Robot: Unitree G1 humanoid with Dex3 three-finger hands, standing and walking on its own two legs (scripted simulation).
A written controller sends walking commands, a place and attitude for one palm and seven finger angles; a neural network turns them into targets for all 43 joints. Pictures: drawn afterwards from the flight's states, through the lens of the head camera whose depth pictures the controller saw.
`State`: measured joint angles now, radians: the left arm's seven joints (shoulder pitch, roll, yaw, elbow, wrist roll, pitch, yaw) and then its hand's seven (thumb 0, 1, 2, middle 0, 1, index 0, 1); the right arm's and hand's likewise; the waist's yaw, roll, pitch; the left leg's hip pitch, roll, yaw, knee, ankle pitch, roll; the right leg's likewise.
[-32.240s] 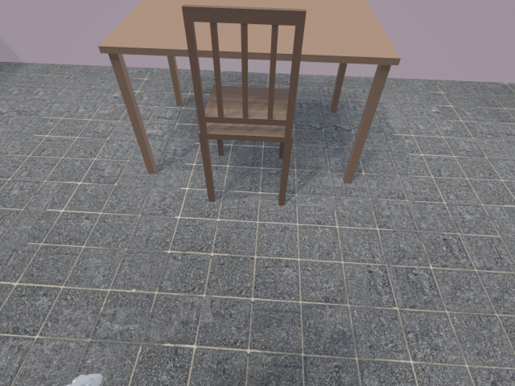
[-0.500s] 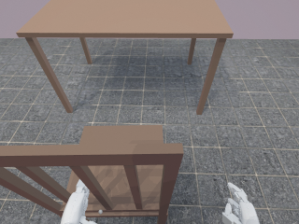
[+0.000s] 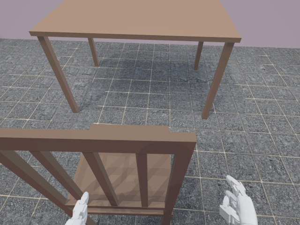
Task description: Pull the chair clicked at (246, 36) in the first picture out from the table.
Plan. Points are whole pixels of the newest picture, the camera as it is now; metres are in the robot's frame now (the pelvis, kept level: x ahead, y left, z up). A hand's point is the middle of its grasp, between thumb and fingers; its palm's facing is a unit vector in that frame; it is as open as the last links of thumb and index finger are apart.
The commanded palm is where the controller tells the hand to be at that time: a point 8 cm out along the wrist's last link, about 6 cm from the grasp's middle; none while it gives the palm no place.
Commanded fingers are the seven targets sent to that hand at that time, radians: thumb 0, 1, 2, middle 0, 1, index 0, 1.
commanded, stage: draw the fingers out of the gap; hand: left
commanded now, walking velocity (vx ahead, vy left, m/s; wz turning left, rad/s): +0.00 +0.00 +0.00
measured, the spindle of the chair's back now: (105, 183) +0.24 +0.13 +0.00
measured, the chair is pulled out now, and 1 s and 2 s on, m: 0.66 0.66 0.64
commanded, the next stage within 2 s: draw the hand back to the body in 0.10 s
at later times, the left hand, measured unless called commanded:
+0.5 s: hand out of the picture +0.12 +0.14 +0.07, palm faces +0.08 -1.00 -0.04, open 17.5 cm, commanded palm +0.06 +0.20 +0.07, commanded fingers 0.00 -0.55 0.20 0.00 0.00 0.00 0.00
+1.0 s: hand (51, 217) +0.13 +0.19 +0.11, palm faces +0.09 -0.90 -0.43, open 14.0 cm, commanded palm +0.10 +0.25 +0.17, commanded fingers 0.00 0.17 0.55 -0.10 -0.15 -0.10 -0.15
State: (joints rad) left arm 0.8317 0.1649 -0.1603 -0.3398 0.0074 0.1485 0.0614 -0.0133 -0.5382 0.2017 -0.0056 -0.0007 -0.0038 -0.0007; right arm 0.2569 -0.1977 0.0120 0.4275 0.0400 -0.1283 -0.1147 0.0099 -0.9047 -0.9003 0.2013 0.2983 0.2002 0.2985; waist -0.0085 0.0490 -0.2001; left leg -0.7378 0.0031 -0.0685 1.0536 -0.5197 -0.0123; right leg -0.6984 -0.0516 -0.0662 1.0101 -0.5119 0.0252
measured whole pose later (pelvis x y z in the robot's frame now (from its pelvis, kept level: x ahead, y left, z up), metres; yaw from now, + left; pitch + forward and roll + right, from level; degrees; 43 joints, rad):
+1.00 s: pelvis +0.00 -0.01 +0.04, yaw +0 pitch +1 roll -2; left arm 0.78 0.39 0.05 -0.47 -0.04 0.06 0.09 -0.01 -0.16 0.39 -0.11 -0.10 -0.30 -0.19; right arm 0.23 -0.18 0.06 0.56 0.04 -0.15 -0.17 0.01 -0.91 -0.90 0.20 0.30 0.20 0.30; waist 0.03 0.09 -0.06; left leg -0.38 0.04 -0.06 0.78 -0.41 -0.03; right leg -0.34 -0.01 -0.07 0.71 -0.38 0.01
